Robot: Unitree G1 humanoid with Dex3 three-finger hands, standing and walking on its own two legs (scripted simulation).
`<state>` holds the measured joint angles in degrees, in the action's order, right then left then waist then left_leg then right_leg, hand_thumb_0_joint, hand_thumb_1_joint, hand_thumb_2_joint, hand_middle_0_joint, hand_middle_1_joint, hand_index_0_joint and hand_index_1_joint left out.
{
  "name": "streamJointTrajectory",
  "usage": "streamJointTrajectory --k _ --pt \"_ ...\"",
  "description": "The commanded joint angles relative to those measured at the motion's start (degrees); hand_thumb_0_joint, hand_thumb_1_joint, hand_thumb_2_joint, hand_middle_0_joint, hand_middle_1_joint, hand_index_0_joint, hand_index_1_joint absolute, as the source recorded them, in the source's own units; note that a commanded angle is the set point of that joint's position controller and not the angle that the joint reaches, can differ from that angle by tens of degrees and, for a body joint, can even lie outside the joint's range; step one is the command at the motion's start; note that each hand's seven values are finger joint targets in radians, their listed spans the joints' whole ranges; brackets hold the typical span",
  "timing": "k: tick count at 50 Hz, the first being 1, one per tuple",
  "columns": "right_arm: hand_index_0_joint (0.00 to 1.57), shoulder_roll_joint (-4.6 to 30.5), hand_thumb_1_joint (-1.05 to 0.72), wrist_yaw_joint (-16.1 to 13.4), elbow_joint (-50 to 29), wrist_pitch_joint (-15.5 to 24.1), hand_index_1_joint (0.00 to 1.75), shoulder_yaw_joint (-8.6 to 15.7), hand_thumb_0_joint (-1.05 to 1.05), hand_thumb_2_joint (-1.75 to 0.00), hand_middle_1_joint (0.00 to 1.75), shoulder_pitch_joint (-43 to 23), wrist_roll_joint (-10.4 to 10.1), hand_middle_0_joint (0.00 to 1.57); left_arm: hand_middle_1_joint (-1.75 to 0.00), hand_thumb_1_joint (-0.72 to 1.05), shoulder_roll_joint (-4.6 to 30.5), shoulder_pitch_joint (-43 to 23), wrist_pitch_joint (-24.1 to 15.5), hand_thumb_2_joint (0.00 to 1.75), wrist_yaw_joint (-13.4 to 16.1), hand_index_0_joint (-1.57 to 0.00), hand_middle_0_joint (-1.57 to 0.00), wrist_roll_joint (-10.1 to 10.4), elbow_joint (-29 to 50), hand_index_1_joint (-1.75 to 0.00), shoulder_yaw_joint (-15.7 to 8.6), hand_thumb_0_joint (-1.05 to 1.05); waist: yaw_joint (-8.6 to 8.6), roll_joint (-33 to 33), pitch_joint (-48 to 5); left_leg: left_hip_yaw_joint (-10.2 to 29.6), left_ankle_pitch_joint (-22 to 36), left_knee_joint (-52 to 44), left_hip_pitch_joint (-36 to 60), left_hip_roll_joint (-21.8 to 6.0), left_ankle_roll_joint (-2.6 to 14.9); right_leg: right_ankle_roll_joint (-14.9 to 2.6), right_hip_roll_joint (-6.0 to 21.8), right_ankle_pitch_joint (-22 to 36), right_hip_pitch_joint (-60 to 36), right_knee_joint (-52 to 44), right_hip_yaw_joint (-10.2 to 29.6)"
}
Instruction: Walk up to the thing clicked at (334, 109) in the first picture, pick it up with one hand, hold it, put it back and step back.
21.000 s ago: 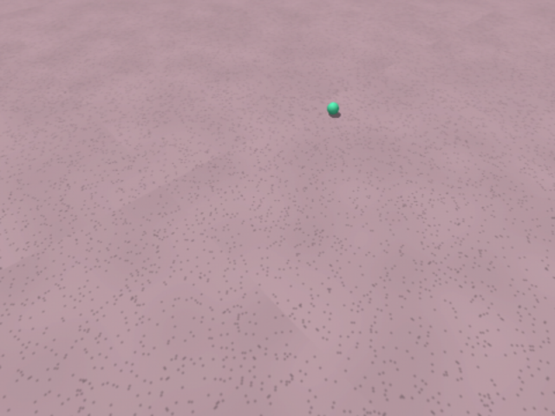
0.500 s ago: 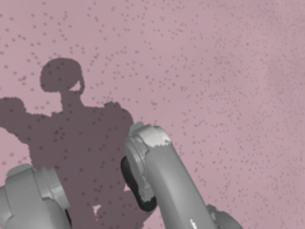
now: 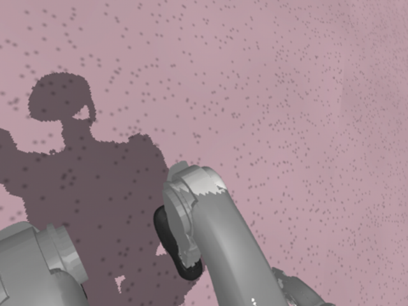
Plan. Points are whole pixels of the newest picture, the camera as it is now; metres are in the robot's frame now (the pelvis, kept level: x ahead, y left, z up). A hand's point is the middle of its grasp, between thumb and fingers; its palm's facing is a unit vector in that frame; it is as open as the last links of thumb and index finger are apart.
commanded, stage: rest palm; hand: left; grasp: from above
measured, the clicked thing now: out of the picture +0.48 +0.32 -0.28
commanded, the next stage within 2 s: close in 0.10 s
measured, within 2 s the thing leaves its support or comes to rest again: neither
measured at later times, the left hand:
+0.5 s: hand out of the picture +0.47 +0.32 -0.25, palm faces -0.43 -0.15 -0.89, open 12.4 cm
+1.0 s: hand out of the picture +0.47 +0.32 -0.25, palm faces -0.43 -0.15 -0.89, open 10.4 cm
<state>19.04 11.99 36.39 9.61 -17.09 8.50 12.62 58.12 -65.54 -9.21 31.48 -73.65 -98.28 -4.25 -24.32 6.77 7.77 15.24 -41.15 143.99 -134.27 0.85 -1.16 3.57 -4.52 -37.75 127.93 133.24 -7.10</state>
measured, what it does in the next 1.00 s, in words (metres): stands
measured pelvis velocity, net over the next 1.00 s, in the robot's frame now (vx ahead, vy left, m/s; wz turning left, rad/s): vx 0.00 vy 0.00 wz -0.02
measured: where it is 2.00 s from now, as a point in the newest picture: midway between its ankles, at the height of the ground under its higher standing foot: (135, 287)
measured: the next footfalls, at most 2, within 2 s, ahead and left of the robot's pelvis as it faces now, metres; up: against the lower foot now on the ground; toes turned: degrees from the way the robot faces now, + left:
none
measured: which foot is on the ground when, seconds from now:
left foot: down 0.00-1.00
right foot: down 0.00-1.00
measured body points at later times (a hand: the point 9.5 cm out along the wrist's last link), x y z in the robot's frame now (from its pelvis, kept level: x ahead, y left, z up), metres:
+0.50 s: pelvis +0.00 +0.00 +0.00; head +0.28 +0.13 +0.32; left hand +0.49 +0.32 -0.20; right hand +0.03 -0.25 -0.05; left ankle +0.06 +0.13 -0.28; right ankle +0.12 -0.13 -0.28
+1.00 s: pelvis +0.00 +0.00 +0.00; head +0.28 +0.13 +0.32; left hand +0.49 +0.32 -0.20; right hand +0.03 -0.25 -0.04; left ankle +0.06 +0.13 -0.28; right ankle +0.12 -0.13 -0.28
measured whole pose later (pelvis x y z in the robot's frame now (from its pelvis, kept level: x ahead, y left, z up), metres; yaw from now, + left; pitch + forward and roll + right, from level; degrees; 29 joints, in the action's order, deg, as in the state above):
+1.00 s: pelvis +0.00 +0.00 +0.00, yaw -1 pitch +29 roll -16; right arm 20.3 12.4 35.1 11.6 -19.4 8.0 13.3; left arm 60.7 -65.0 -10.1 33.1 -72.4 -99.4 -4.2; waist -24.9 8.2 10.7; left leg 16.4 -41.1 143.9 -133.1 0.3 -1.2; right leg 4.1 -4.7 -36.8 126.7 132.2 -8.2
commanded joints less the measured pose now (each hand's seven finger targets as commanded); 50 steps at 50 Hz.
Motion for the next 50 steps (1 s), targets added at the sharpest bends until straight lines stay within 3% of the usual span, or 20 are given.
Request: streamJointTrajectory --k 1,6,8,10,11,12,15,18,25,26,31,32,34,40,44,45,50 --pt "0.20 19.1 -0.90 -0.6 1.3 0.0 0.30 5.6 0.00 -0.90 0.30 11.4 -0.3 0.20 -1.13 -0.45 11.9 -14.8 -0.3 1.05 2.9 -0.11 -0.10 0.3 6.1 -1.12 -0.6 0.00 -2.43 -33.3 -36.2 -5.9 14.9 -15.7 31.6 -2.7 1.09 -5.01 -1.4 16.0 -19.0 -9.5 -8.5" --pt "0.20 19.3 -0.90 -0.4 0.6 0.3 0.30 5.2 0.00 -0.91 0.30 11.7 -0.1 0.20 -1.13 -0.46 12.5 -14.7 -0.5 1.08 2.5 -0.11 -0.10 0.6 6.2 -1.13 -0.9 0.00 -3.11 -31.4 -35.0 -6.5 13.7 -14.9 29.2 -2.5 1.66 -4.80 -1.4 15.5 -20.2 -10.3 -8.2" --pt "0.20 19.5 -0.90 -0.4 0.0 0.6 0.30 5.1 0.00 -0.90 0.30 11.3 -0.2 0.20 -1.13 -0.45 10.9 -15.9 -0.6 1.08 2.3 -0.12 -0.11 0.9 7.7 -1.12 0.5 0.00 -3.10 -32.3 -35.6 -5.9 14.9 -15.2 31.2 -2.7 1.29 -4.77 -1.2 16.2 -19.5 -9.9 -8.6" --pt "0.20 19.7 -0.91 -0.4 1.0 0.5 0.30 4.9 0.00 -0.91 0.30 12.1 -0.1 0.20 -1.14 -0.43 13.5 -14.5 -0.6 1.08 2.6 -0.12 -0.12 1.1 6.3 -1.13 -1.0 0.00 -3.16 -32.1 -35.8 -5.8 14.6 -15.5 30.7 -2.9 1.30 -4.78 -1.4 16.1 -20.8 -10.0 -8.7" --pt "0.20 20.0 -0.90 -0.4 0.6 0.7 0.30 5.1 0.00 -0.90 0.30 11.7 -0.4 0.20 -1.14 -0.38 12.3 -15.4 -0.8 1.00 2.4 -0.15 -0.11 1.1 7.1 -1.10 -0.2 0.00 -2.92 -32.5 -35.1 -5.3 14.4 -15.6 31.0 -2.9 1.02 -4.92 -1.1 15.6 -18.8 -9.4 -8.8" --pt "0.20 19.9 -0.90 -0.3 0.9 0.7 0.30 5.0 0.00 -0.90 0.30 12.0 -0.2 0.20 -1.13 -0.36 13.3 -14.6 -0.6 0.95 2.5 -0.16 -0.13 0.7 6.1 -1.10 -1.1 0.00 -2.96 -33.0 -34.7 -5.3 15.2 -15.5 31.5 -3.0 0.93 -4.97 -1.2 15.9 -18.8 -9.3 -8.9" --pt "0.20 19.8 -0.90 -0.2 0.7 0.7 0.30 4.8 0.00 -0.90 0.30 11.8 0.0 0.20 -1.12 -0.31 12.4 -14.7 -0.9 0.90 2.8 -0.19 -0.15 0.7 5.9 -1.07 -0.6 0.00 -3.39 -32.8 -33.8 -5.3 14.8 -15.1 30.8 -3.0 1.04 -4.84 -1.3 15.9 -18.9 -9.5 -9.0" --pt "0.20 19.6 -0.90 -0.3 0.6 0.7 0.30 4.5 0.00 -0.90 0.30 11.6 0.2 0.20 -1.11 -0.28 13.0 -13.7 -0.9 0.88 3.2 -0.21 -0.17 0.7 5.4 -1.07 -0.5 0.00 -3.32 -31.5 -34.8 -6.2 14.7 -14.8 29.5 -2.9 1.48 -4.63 -1.7 16.8 -22.2 -10.6 -8.6" --pt "0.20 20.5 -0.90 -0.2 0.1 1.5 0.30 4.4 0.00 -0.90 0.30 11.6 0.2 0.20 -1.07 -0.18 12.5 -15.0 -1.2 0.85 3.4 -0.29 -0.25 1.1 6.7 -1.02 0.0 0.00 -3.81 -31.7 -33.1 -5.6 13.9 -14.9 29.8 -3.0 1.23 -4.64 -1.2 15.7 -20.1 -10.2 -9.0" --pt "0.20 20.3 -0.90 -0.1 0.5 1.5 0.30 4.2 0.00 -0.90 0.30 11.8 0.2 0.20 -1.07 -0.17 13.9 -14.9 -1.2 0.84 3.6 -0.30 -0.25 1.1 6.7 -1.02 -0.9 0.00 -3.71 -32.4 -33.2 -5.2 14.0 -15.3 30.7 -3.2 1.10 -4.68 -1.3 15.5 -20.0 -10.1 -9.2" --pt "0.20 20.2 -0.90 0.0 0.6 1.6 0.30 4.1 0.00 -0.90 0.30 11.4 0.4 0.20 -1.05 -0.13 13.6 -13.7 -0.9 0.82 3.9 -0.32 -0.27 1.3 5.9 -1.00 -1.2 0.00 -3.32 -32.4 -33.7 -5.3 14.9 -15.2 31.1 -3.2 0.92 -4.69 -1.3 16.1 -20.2 -10.1 -9.3" --pt "0.20 20.2 -0.90 -0.2 0.4 1.6 0.30 4.4 0.00 -0.90 0.30 11.0 0.3 0.20 -1.04 -0.13 12.9 -13.8 -0.9 0.81 3.8 -0.34 -0.29 1.4 5.7 -0.99 0.1 0.00 -3.66 -33.0 -34.0 -5.8 14.1 -15.3 31.1 -3.2 1.03 -4.73 -1.6 16.0 -21.5 -10.8 -8.9" --pt "0.20 20.1 -0.90 -0.2 0.7 1.6 0.30 4.1 0.00 -0.90 0.30 11.7 0.3 0.20 -1.04 -0.11 13.0 -14.1 -0.7 0.80 3.9 -0.35 -0.30 1.3 5.4 -0.98 0.1 0.00 -4.15 -32.0 -33.7 -5.6 14.2 -15.3 30.6 -3.2 1.09 -4.63 -1.5 16.4 -21.9 -10.7 -9.1" --pt "0.20 20.5 -0.90 -0.2 0.3 1.7 0.30 3.8 0.00 -0.90 0.30 10.7 0.2 0.20 -1.00 -0.04 12.8 -13.8 -1.0 0.77 3.7 -0.41 -0.36 1.6 5.0 -0.95 0.3 0.00 -4.10 -31.2 -31.2 -5.4 13.2 -15.1 29.5 -3.2 1.10 -4.69 -1.3 15.2 -19.8 -10.6 -9.3" --pt "0.20 20.5 -0.90 -0.4 0.2 1.6 0.30 3.9 0.00 -0.90 0.30 10.7 0.3 0.20 -1.00 0.03 14.8 -13.9 -1.1 0.75 4.3 -0.45 -0.40 1.6 5.9 -0.94 -0.7 0.00 -3.19 -31.9 -33.8 -5.4 13.0 -15.6 30.5 -3.3 1.06 -4.64 -1.4 15.3 -21.4 -10.9 -9.2" --pt "0.20 20.5 -0.90 -0.4 0.2 1.6 0.30 3.9 0.00 -0.90 0.30 10.7 0.6 0.20 -0.99 0.03 13.5 -13.6 -1.2 0.74 4.3 -0.46 -0.40 1.7 5.2 -0.93 0.4 0.00 -3.87 -32.4 -33.8 -5.7 13.0 -15.6 30.2 -3.3 1.17 -4.60 -1.6 15.6 -22.7 -11.3 -9.0" --pt "0.20 20.8 -0.90 -0.1 0.4 2.0 0.30 3.8 0.00 -0.90 0.30 11.4 0.3 0.20 -0.96 0.06 13.8 -15.1 -1.3 0.70 4.3 -0.48 -0.42 1.6 6.4 -0.90 -0.2 0.00 -4.49 -32.2 -32.4 -4.8 14.0 -15.4 30.6 -3.5 0.91 -4.58 -1.1 16.0 -20.4 -10.5 -9.3"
